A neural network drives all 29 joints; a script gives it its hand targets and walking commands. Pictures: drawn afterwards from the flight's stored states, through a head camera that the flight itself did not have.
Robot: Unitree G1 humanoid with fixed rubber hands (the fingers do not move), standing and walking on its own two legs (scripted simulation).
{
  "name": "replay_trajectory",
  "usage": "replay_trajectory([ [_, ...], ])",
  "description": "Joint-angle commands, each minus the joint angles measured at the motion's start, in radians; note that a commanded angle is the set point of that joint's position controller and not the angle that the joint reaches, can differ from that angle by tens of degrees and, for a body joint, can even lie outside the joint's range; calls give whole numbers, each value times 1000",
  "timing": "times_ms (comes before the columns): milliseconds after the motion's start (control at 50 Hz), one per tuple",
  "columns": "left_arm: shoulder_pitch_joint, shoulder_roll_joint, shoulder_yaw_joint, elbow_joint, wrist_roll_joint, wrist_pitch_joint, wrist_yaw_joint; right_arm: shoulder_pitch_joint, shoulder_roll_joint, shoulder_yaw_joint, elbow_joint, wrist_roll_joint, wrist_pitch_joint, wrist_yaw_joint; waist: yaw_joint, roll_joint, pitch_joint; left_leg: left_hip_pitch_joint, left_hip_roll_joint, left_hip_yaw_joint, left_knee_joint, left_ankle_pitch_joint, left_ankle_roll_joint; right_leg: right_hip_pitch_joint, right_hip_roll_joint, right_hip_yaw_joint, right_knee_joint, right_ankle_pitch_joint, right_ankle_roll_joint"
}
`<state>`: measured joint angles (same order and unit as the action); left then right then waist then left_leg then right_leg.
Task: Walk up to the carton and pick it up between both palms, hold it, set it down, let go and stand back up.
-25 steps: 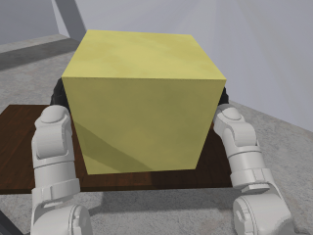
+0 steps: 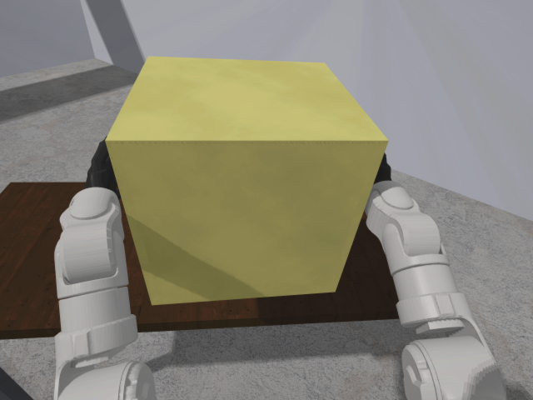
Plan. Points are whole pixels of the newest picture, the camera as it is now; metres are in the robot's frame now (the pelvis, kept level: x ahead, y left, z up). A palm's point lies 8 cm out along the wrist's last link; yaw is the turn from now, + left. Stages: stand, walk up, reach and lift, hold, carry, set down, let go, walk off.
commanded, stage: hold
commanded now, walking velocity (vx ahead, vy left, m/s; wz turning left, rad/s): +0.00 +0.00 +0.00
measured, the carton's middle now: (243, 176) +0.41 +0.01 +0.18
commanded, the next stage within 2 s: none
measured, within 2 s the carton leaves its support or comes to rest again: neither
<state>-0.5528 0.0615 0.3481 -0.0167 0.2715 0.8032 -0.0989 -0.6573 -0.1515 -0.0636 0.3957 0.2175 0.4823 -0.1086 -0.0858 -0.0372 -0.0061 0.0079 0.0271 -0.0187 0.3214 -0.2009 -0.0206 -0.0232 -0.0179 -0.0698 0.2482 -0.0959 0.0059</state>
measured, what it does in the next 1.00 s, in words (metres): stands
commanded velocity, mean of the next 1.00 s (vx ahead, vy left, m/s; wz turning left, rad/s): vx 0.00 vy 0.00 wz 0.00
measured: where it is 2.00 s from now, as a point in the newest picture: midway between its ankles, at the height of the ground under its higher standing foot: outside the picture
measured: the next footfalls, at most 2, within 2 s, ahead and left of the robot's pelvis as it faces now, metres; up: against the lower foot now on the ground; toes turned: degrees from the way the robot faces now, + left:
none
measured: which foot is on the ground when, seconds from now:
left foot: down 0.00-1.00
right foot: down 0.00-1.00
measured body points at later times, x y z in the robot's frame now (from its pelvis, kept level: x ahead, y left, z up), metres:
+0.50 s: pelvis +0.00 +0.00 +0.00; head -0.06 +0.02 +0.45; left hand +0.36 +0.20 +0.21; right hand +0.36 -0.18 +0.21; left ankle -0.01 +0.13 -0.75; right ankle +0.04 -0.13 -0.75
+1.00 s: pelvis -0.01 +0.00 +0.00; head -0.06 +0.02 +0.45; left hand +0.36 +0.19 +0.21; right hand +0.36 -0.18 +0.21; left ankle -0.01 +0.13 -0.75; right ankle +0.04 -0.13 -0.75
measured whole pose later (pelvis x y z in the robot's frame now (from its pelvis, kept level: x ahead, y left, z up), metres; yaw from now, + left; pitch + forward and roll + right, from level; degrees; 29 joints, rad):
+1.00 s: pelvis -0.01 +0.00 +0.00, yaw +0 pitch -7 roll -1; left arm -0.60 0.07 0.36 0.06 0.26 0.77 -0.10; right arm -0.68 -0.13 -0.10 0.43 0.18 0.47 -0.10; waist -0.09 -0.04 -0.01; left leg -0.01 0.03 -0.02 0.32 -0.19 -0.02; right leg -0.04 -0.02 -0.07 0.26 -0.09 0.00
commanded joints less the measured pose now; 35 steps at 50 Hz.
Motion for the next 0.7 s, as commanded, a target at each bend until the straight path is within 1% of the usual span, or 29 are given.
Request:
replay_trajectory([
  [0, -644, -389, -453, -123, -191, -58, -154, -673, 416, 302, -269, 101, -57, 156, -23, 63, -336, -125, -72, 32, -61, 258, -35, 256, 57, 25, 18, 150, -16],
  [20, -643, -392, -460, -121, -193, -62, -156, -666, 417, 299, -271, 97, -59, 157, -22, 76, -315, -140, -74, 36, -69, 239, -35, 248, 58, 18, 19, 128, -18],
  [40, -615, -390, -458, -145, -196, -61, -157, -660, 437, 316, -314, 118, -65, 156, -8, 68, -349, -137, -76, 36, -62, 249, -29, 267, 60, 25, 25, 147, -17],
  [60, -595, -399, -457, -143, -186, -58, -156, -648, 439, 323, -307, 120, -61, 156, -6, 81, -339, -127, -76, 37, -51, 284, -31, 277, 56, 24, 26, 182, -13],
  [100, -627, -367, -418, -70, -171, -56, -157, -713, 426, 317, -301, 104, -58, 149, 7, 60, -327, -133, -80, 45, -63, 237, -17, 248, 52, 21, 11, 131, -11],
  [140, -583, -370, -413, -82, -161, -51, -163, -687, 430, 330, -302, 105, -54, 147, 12, 48, -325, -128, -76, 42, -65, 262, -15, 265, 50, 28, 12, 162, -9],
  [160, -622, -389, -444, -111, -182, -60, -162, -699, 435, 331, -311, 116, -58, 150, -10, 57, -346, -134, -76, 37, -59, 263, -21, 273, 54, 24, 15, 160, -12],
  [180, -641, -376, -441, -124, -191, -64, -161, -683, 436, 332, -304, 110, -59, 147, 2, 52, -363, -126, -78, 42, -56, 266, -21, 274, 52, 22, 23, 172, -9],
  [200, -637, -374, -431, -100, -182, -67, -160, -669, 434, 325, -282, 102, -55, 143, -6, 62, -342, -124, -83, 40, -58, 266, -22, 267, 49, 23, 13, 179, -6],
  [220, -607, -365, -424, -96, -186, -65, -163, -694, 441, 330, -335, 114, -62, 139, 3, 43, -365, -120, -83, 44, -54, 263, -13, 266, 49, 24, 15, 177, -2],
  [240, -622, -378, -432, -92, -194, -66, -165, -691, 438, 318, -315, 105, -58, 139, -6, 43, -362, -128, -82, 45, -55, 248, -20, 273, 54, 24, 12, 162, -8],
  [300, -602, -377, -434, -113, -182, -65, -165, -665, 446, 334, -298, 112, -53, 141, 1, 58, -365, -121, -76, 39, -54, 272, -23, 280, 53, 21, 22, 178, -7],
  [320, -646, -387, -437, -93, -180, -66, -158, -686, 423, 302, -280, 100, -56, 149, -8, 83, -365, -125, -68, 32, -67, 231, -33, 251, 51, 21, 20, 130, -15],
  [340, -588, -404, -458, -125, -192, -62, -161, -637, 428, 312, -298, 106, -58, 144, -17, 84, -367, -109, -75, 34, -51, 293, -36, 284, 55, 18, 25, 191, -17],
  [360, -640, -400, -453, -128, -198, -71, -157, -687, 419, 307, -304, 107, -62, 148, -13, 68, -377, -111, -69, 24, -59, 263, -36, 259, 56, 21, 19, 152, -16],
  [380, -617, -388, -452, -91, -202, -69, -159, -697, 416, 298, -317, 99, -61, 143, -14, 62, -377, -126, -75, 35, -57, 267, -30, 270, 61, 18, 21, 157, -17],
  [400, -631, -386, -451, -90, -190, -66, -160, -663, 403, 295, -263, 98, -52, 149, -20, 83, -335, -139, -73, 30, -68, 226, -32, 253, 58, 21, 13, 117, -19],
  [420, -654, -382, -441, -58, -179, -65, -164, -656, 421, 289, -211, 85, -48, 152, -31, 76, -298, -140, -72, 33, -74, 197, -32, 235, 50, 16, 11, 100, -18],
  [440, -631, -401, -449, -58, -180, -57, -164, -678, 414, 285, -237, 85, -54, 157, -25, 73, -302, -162, -70, 31, -77, 180, -32, 243, 54, 22, 12, 89, -23],
  [460, -663, -383, -430, -62, -172, -62, -162, -695, 431, 298, -221, 84, -53, 160, -4, 82, -305, -169, -73, 35, -86, 168, -25, 244, 48, 21, 9, 70, -21],
  [480, -630, -390, -427, -81, -177, -66, -165, -675, 460, 314, -253, 94, -53, 160, -1, 61, -342, -150, -71, 36, -75, 199, -20, 265, 52, 22, 16, 114, -15],
  [520, -649, -392, -424, -71, -179, -68, -159, -710, 453, 307, -277, 92, -66, 162, 9, 73, -344, -157, -74, 37, -77, 211, -22, 264, 52, 24, 19, 119, -14],
  [540, -657, -406, -462, -113, -201, -74, -155, -705, 439, 307, -279, 106, -70, 164, -6, 88, -364, -144, -71, 32, -63, 235, -28, 256, 56, 23, 27, 143, -16],
  [560, -670, -403, -434, -52, -187, -72, -156, -740, 437, 296, -267, 98, -71, 164, 1, 76, -332, -152, -73, 31, -72, 185, -25, 237, 53, 21, 13, 83, -17],
  [600, -664, -397, -443, -76, -195, -78, -150, -715, 445, 304, -263, 85, -74, 164, 0, 50, -346, -155, -73, 32, -74, 194, -18, 255, 50, 27, 14, 102, -16],
  [620, -652, -386, -425, -51, -188, -77, -156, -695, 438, 289, -229, 86, -63, 159, 2, 58, -332, -153, -77, 35, -73, 187, -22, 250, 51, 25, 12, 102, -16],
  [640, -668, -397, -423, -14, -178, -75, -156, -732, 420, 273, -233, 82, -70, 168, 3, 72, -312, -173, -65, 34, -87, 131, -19, 217, 55, 21, 11, 33, -20],
  [660, -663, -390, -405, 1, -172, -71, -160, -710, 439, 277, -189, 70, -61, 170, 0, 66, -294, -182, -70, 36, -95, 107, -13, 217, 51, 23, 8, 16, -21],
  [680, -645, -385, -403, 10, -162, -65, -162, -687, 431, 268, -166, 67, -58, 169, 0, 77, -279, -177, -72, 45, -91, 126, -15, 219, 49, 25, 5, 41, -17],
])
